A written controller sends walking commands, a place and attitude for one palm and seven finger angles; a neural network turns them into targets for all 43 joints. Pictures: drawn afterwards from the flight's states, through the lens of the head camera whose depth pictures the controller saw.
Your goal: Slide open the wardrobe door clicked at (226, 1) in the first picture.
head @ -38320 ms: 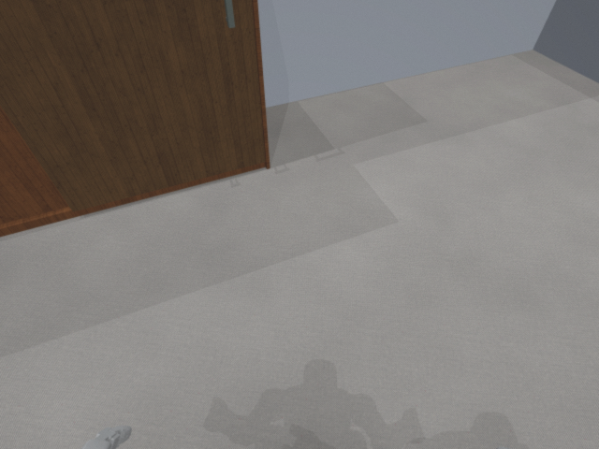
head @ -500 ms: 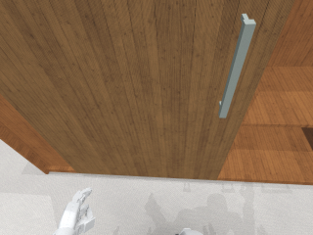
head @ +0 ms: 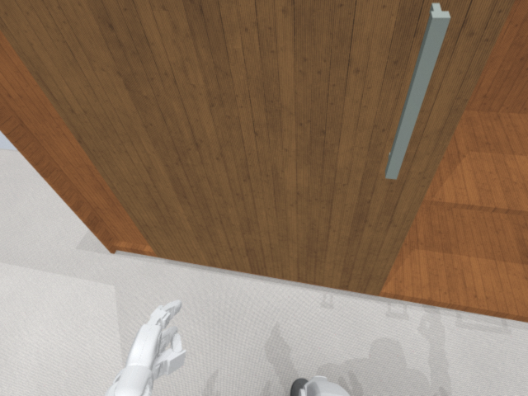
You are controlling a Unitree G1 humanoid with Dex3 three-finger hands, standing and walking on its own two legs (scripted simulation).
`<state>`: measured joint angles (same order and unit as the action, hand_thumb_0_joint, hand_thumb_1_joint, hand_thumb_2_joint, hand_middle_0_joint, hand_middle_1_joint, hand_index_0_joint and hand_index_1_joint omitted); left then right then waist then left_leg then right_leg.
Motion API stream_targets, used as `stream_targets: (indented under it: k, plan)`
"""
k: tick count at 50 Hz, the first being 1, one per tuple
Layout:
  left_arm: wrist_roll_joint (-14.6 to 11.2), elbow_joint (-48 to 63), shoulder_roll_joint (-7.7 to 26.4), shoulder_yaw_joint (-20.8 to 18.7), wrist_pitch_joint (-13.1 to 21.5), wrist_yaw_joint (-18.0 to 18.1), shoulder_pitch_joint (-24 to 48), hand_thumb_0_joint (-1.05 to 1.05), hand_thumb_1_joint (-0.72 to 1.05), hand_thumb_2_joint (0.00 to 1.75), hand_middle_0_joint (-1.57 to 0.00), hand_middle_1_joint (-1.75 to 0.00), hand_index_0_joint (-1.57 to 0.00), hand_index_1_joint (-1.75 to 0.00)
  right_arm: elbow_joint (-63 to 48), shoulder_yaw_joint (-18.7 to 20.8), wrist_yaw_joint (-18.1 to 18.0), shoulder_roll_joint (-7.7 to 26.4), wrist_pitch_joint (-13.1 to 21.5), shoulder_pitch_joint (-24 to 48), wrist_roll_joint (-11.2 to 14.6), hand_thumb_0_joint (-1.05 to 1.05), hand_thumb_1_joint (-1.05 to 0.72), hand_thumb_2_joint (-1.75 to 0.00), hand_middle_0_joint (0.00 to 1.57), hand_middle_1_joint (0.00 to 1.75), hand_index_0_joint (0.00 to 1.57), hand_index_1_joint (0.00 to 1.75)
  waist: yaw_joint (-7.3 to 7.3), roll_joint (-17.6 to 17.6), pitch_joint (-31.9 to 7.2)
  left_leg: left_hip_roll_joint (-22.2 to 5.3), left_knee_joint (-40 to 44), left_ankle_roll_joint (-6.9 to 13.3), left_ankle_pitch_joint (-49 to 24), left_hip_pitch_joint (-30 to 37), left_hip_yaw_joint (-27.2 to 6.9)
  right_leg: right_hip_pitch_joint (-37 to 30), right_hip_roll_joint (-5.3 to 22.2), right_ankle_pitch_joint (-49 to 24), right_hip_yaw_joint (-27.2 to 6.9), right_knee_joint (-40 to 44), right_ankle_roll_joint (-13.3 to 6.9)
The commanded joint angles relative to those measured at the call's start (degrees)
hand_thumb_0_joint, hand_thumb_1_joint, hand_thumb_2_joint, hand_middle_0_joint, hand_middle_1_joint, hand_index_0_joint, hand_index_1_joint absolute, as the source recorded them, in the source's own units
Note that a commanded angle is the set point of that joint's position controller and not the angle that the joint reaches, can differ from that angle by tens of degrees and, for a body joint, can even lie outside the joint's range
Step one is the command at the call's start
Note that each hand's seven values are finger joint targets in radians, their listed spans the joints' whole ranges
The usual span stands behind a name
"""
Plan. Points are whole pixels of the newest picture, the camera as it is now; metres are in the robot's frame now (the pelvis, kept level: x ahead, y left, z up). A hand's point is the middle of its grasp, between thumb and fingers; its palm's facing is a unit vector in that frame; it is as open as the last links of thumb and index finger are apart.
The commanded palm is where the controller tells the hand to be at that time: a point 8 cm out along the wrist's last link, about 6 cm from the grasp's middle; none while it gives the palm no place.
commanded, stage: stop stepping back and stand still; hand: right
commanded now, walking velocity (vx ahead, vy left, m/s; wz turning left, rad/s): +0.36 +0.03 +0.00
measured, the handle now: (409, 105) +0.55 -0.25 +0.13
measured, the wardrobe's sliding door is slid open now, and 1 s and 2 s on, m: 0.65 0.65 0.65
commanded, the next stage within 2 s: let the arm hang, fingers relaxed in 1.42 s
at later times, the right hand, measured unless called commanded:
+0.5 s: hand out of the picture +0.15 -0.35 +0.17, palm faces +0.53 +0.80 -0.29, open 7.4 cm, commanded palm +0.09 -0.36 +0.19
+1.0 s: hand out of the picture +0.21 -0.37 +0.16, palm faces +0.47 +0.79 -0.39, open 7.4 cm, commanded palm +0.13 -0.40 +0.19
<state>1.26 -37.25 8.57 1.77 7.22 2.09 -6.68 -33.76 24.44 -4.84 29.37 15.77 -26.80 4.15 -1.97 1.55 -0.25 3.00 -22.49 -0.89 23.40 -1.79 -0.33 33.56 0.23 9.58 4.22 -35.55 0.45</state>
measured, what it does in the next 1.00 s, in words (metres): steps on the spot: right foot, then left foot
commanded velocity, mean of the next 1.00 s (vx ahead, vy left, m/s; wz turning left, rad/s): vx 0.06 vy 0.07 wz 0.00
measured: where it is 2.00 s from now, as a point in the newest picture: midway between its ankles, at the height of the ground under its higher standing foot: outside the picture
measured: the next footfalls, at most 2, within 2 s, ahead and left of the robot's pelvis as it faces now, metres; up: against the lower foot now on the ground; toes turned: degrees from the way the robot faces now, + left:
right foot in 0.06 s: +0.13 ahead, -0.05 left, +0.00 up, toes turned -1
left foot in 0.30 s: +0.05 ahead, +0.00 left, +0.00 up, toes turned +0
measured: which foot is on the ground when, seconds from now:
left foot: down 0.00-0.06, up 0.08-0.28, down 0.30-1.00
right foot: up 0.00-0.04, down 0.06-0.28, up 0.30-0.48, down 0.50-1.00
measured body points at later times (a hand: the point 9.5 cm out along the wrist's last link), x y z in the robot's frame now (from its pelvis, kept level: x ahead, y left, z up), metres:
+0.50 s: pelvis -0.05 -0.06 +0.00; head -0.09 -0.11 +0.45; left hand +0.08 +0.20 -0.06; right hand +0.12 -0.39 +0.18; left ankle -0.05 +0.06 -0.72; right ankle -0.07 -0.19 -0.73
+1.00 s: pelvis +0.01 -0.09 +0.01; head +0.03 -0.12 +0.46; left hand +0.18 +0.13 -0.07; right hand +0.18 -0.41 +0.18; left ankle -0.02 +0.02 -0.71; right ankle -0.02 -0.19 -0.72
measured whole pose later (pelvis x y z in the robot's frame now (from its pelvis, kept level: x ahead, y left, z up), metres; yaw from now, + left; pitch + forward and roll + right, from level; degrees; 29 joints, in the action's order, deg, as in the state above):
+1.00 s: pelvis +0.01 -0.09 +0.01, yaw -3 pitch +0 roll +0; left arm 0.6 -37.1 10.5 -0.3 8.8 3.2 -11.9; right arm -26.5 22.5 -9.0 21.4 9.1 -25.5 1.8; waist -0.6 3.3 3.1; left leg 0.0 -41.4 0.5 23.9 -16.4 1.3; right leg 13.6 -1.1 20.1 2.9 -33.3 -1.9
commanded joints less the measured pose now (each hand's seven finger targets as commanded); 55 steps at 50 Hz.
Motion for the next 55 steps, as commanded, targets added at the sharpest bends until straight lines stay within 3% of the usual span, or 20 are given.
stream_targets:
  k: [1, 4, 5, 8, 12, 15, 17, 19, 23, 25, 27, 29, 34, 37, 38, 43, 45, 47, 50, 55]
  plan:
    - [-2.4, 9.0, 9.6, -4.0, 1.7, 2.2, 0.4, 0.00, 0.90, 0.90, -0.20, -0.30, -0.20, -0.30, -3.7, 9.3, -1.0, 8.0, -1.0, -0.8, 1.0, 0.00, -0.90, -0.90, 0.20, 0.30, 0.20, 0.30, 3.57, 11.6, -2.8, -13.6, 1.7, 8.1, -16.2, -25.6, -0.5, -25.1, 1.1, 3.2, -4.7, -5.9, 0.2]
    - [-2.1, 9.3, 12.8, -3.3, 3.2, 3.2, 2.3, 0.00, 0.90, 0.90, -0.20, -0.30, -0.20, -0.30, -2.0, 7.5, -1.4, 7.4, -2.9, 8.5, 0.2, 0.00, -0.90, -0.90, 0.20, 0.30, 0.20, 0.30, 2.29, -25.4, 2.6, 0.9, -21.5, 1.1, 4.9, -21.7, 1.9, -19.2, 10.4, -1.6, -25.1, 23.1, -4.1]
    - [-1.2, 8.4, 11.4, -2.7, 4.1, 3.0, 0.5, 0.00, 0.90, 0.90, -0.20, -0.30, -0.20, -0.30, -0.8, 8.5, -2.2, 8.6, -2.4, 8.3, -0.1, 0.00, -0.90, -0.90, 0.20, 0.30, 0.20, 0.30, 1.70, -25.9, -1.1, 1.2, -26.5, 2.0, 9.5, -19.5, -2.0, -18.4, 13.2, 13.1, -31.5, 29.0, -1.6]
    - [-0.7, 9.4, 11.6, -4.0, 4.5, 1.8, -1.7, 0.00, 0.90, 0.90, -0.20, -0.30, -0.20, -0.30, -7.0, 6.9, -3.0, 6.1, -2.4, 4.0, -0.7, 0.00, -0.90, -0.90, 0.20, 0.30, 0.20, 0.30, -0.03, -12.3, -6.2, 3.8, -22.3, 3.4, 6.3, -7.8, 2.5, -12.9, 11.1, 29.7, -23.5, 37.1, 8.3]
    - [-1.0, 11.7, 11.0, -4.4, 4.1, 0.9, -2.0, 0.00, 0.90, 0.90, -0.20, -0.30, -0.20, -0.30, -11.5, 6.2, -2.8, 4.9, -3.0, -10.7, -1.6, 0.00, -0.90, -0.90, 0.20, 0.30, 0.20, 0.30, -0.56, -12.4, -8.5, 2.2, -5.8, 3.8, 2.9, 7.9, 4.6, -4.0, 4.4, 24.4, -9.3, 27.7, 3.6]
    - [-1.4, 9.3, 10.9, -5.9, 1.4, 1.1, -2.6, 0.00, 0.90, 0.90, -0.20, -0.30, -0.20, -0.30, -11.8, 6.8, -3.0, 6.0, -3.7, -7.6, -1.7, 0.00, -0.90, -0.90, 0.20, 0.30, 0.20, 0.30, 0.69, 13.3, -5.2, -23.0, 14.2, 13.3, 12.6, -16.9, -21.7, -7.1, -3.0, 14.1, -4.6, -23.2, 0.4]
    - [-0.3, 7.8, 11.7, -6.0, 0.4, 1.1, -2.9, 0.00, 0.90, 0.90, -0.20, -0.30, -0.20, -0.30, -9.2, 11.3, -3.1, 9.8, -3.1, 5.6, -1.4, 0.00, -0.90, -0.90, 0.20, 0.30, 0.20, 0.30, 4.81, 8.6, -4.3, -25.3, 8.1, 14.1, 5.6, -32.0, -12.5, -9.7, 2.3, 11.4, -6.9, -41.3, 0.8]
    - [-0.7, 8.0, 9.8, -5.1, 0.5, 1.9, -2.2, 0.00, 0.90, 0.90, -0.20, -0.30, -0.20, -0.30, -2.6, 7.4, -3.6, 7.2, -3.8, 10.6, -2.7, 0.00, -0.90, -0.90, 0.20, 0.30, 0.20, 0.30, 5.17, 9.2, -0.3, -20.3, 12.9, 9.6, 28.9, -34.8, -12.5, -11.7, 4.3, 13.1, -5.1, -27.0, -0.9]
    - [-0.6, 6.1, 10.8, -4.7, 2.0, 3.7, -3.0, 0.00, 0.90, 0.90, -0.20, -0.30, -0.20, -0.30, 0.1, 2.0, -5.1, 2.8, -3.1, 12.1, -3.3, 0.00, -0.90, -0.90, 0.20, 0.30, 0.20, 0.30, 4.41, -11.3, 0.9, -11.7, -8.1, 8.2, 15.4, -26.1, -1.8, -21.5, 1.1, 15.9, 0.0, 7.3, -2.8]
    - [-0.7, 8.3, 11.9, -4.3, 4.2, 3.2, -2.6, 0.00, 0.90, 0.90, -0.20, -0.30, -0.20, -0.30, -7.9, 0.3, -5.3, 2.6, -1.0, 16.5, -3.3, 0.00, -0.90, -0.90, 0.20, 0.30, 0.20, 0.30, 3.56, -33.5, 4.0, -0.9, -34.4, 2.0, 10.1, -36.0, 5.1, -23.7, 17.1, 19.3, -30.7, 22.7, -9.5]
    - [-1.3, 8.1, 11.0, -5.1, 5.0, 1.8, -2.5, 0.00, 0.90, 0.90, -0.20, -0.30, -0.20, -0.30, -7.0, 5.0, -4.3, 6.0, 0.5, 12.2, -3.9, 0.00, -0.90, -0.90, 0.20, 0.30, 0.20, 0.30, 1.79, -13.6, 2.7, -3.3, -40.0, 1.5, 2.1, -32.3, -0.1, -17.7, 19.1, 17.3, -29.0, 23.7, -12.4]
    - [-0.5, 9.4, 10.2, -4.7, 5.6, 0.5, -2.6, 0.00, 0.90, 0.90, -0.20, -0.30, -0.20, -0.30, -14.7, 6.7, -4.0, 8.3, -0.2, 9.0, -2.9, 0.00, -0.90, -0.90, 0.20, 0.30, 0.20, 0.30, 1.99, -12.7, 0.2, -4.0, -35.1, 1.1, 1.8, -25.7, 0.3, -13.8, 16.8, 15.6, -28.6, 23.2, -11.4]
    - [-0.7, 9.8, 10.1, -4.5, 3.5, 0.4, -2.7, 0.00, 0.90, 0.90, -0.20, -0.30, -0.20, -0.30, -4.8, 7.9, -4.5, 5.5, -1.9, -5.0, -2.7, 0.00, -0.90, -0.90, 0.20, 0.30, 0.20, 0.30, 0.99, -9.8, -3.1, -0.8, -6.8, 2.8, 0.9, 1.7, 5.3, -1.8, 8.8, 23.1, -9.3, 11.2, -4.7]
    - [-1.4, 9.8, 9.8, -5.4, 1.5, 1.0, -2.2, 0.00, 0.90, 0.90, -0.20, -0.30, -0.20, -0.30, -0.6, 7.8, -4.4, 6.0, -2.9, 0.7, -1.7, 0.00, -0.90, -0.90, 0.20, 0.30, 0.20, 0.30, 2.42, 11.2, -1.2, -22.0, 8.6, 15.3, 2.6, -4.4, -28.9, 4.0, -0.1, 19.7, -2.8, -23.6, -1.0]
    - [-0.9, 8.5, 9.4, -5.0, 1.6, 1.1, -3.6, 0.00, 0.90, 0.90, -0.20, -0.30, -0.20, -0.30, -1.0, 8.8, -4.7, 7.2, -2.0, 4.0, -1.3, 0.00, -0.90, -0.90, 0.20, 0.30, 0.20, 0.30, 3.18, 8.1, -1.5, -22.6, 6.2, 15.9, -16.1, -4.1, -23.6, 2.8, 1.7, 17.6, -4.2, -27.8, -0.6]
    - [-0.6, 6.6, 8.4, -3.4, 2.5, 2.0, -2.4, 0.00, 0.90, 0.90, -0.20, -0.30, -0.20, -0.30, -3.4, 4.6, -4.9, 2.9, -1.3, 4.9, -1.9, 0.00, -0.90, -0.90, 0.20, 0.30, 0.20, 0.30, 4.18, -2.1, -4.4, -13.1, -9.6, 7.4, -24.1, -12.7, -3.4, -21.5, 1.7, 0.5, -2.7, 7.5, -1.1]
    - [-0.8, 9.2, 9.6, -3.9, 3.9, 2.3, -0.3, 0.00, 0.90, 0.90, -0.20, -0.30, -0.20, -0.30, -10.1, 3.8, -5.2, 3.3, -0.3, 6.7, -2.1, 0.00, -0.90, -0.90, 0.20, 0.30, 0.20, 0.30, 1.56, -18.7, -6.1, -4.1, -21.4, 0.9, -9.2, -20.6, 2.8, -31.4, 12.8, -29.4, -18.8, 14.0, -3.4]
    - [-0.5, 9.2, 9.0, -4.1, 5.5, 1.4, -1.5, 0.00, 0.90, 0.90, -0.20, -0.30, -0.20, -0.30, -11.0, 4.8, -5.2, 4.9, -0.1, 6.9, -2.8, 0.00, -0.90, -0.90, 0.20, 0.30, 0.20, 0.30, 1.33, -14.1, -3.7, -2.4, -21.6, 1.0, 2.5, -22.4, 0.8, -31.8, 15.9, -35.0, -23.0, 15.5, -6.5]
    - [-0.6, 9.6, 9.4, -4.5, 6.2, 0.4, -2.5, 0.00, 0.90, 0.90, -0.20, -0.30, -0.20, -0.30, -14.3, 6.8, -5.6, 6.2, -0.7, 3.8, -3.3, 0.00, -0.90, -0.90, 0.20, 0.30, 0.20, 0.30, 1.61, -15.8, -4.9, -2.7, -16.1, 1.5, -2.7, -19.5, 2.6, -34.4, 13.5, -47.4, -16.1, 11.6, -2.6]
    - [-2.0, 12.7, 9.5, -5.3, 3.7, -0.2, -3.1, 0.00, 0.90, 0.90, -0.20, -0.30, -0.20, -0.30, -6.9, 11.6, -4.6, 5.9, -1.6, -11.3, -1.4, 0.00, -0.90, -0.90, 0.20, 0.30, 0.20, 0.30, 1.47, -9.2, -9.7, -4.2, -1.6, 2.8, -32.0, 0.2, 1.9, -22.6, 9.0, -35.0, -7.4, 4.5, -0.6]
